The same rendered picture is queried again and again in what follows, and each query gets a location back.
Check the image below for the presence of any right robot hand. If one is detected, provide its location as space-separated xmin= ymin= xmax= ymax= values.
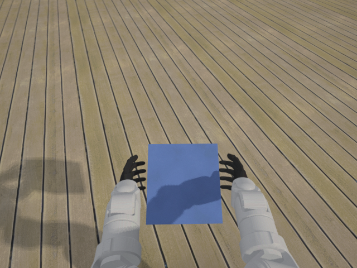
xmin=219 ymin=154 xmax=248 ymax=190

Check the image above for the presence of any carton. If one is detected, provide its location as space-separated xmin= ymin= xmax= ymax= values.
xmin=146 ymin=143 xmax=223 ymax=224

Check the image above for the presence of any left robot hand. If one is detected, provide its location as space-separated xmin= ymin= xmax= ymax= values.
xmin=119 ymin=155 xmax=146 ymax=190

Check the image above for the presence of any left robot forearm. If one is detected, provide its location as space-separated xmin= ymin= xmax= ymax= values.
xmin=91 ymin=179 xmax=142 ymax=268

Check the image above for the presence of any right robot forearm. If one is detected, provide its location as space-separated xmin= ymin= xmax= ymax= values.
xmin=231 ymin=177 xmax=299 ymax=268

